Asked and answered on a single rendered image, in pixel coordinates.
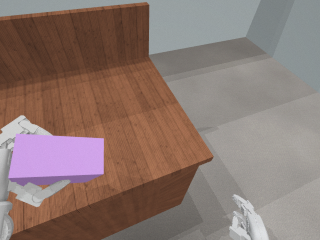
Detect right robot hand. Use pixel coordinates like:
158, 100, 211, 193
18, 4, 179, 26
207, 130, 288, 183
229, 194, 270, 240

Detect left robot hand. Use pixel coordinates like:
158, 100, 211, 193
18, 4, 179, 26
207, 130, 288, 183
0, 115, 71, 207

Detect robot left forearm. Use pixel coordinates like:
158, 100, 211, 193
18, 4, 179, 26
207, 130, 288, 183
0, 201, 14, 240

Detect sponge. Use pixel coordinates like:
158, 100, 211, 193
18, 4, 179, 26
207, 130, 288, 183
8, 133, 104, 186

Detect table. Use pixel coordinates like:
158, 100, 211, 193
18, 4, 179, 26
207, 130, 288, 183
0, 2, 214, 240

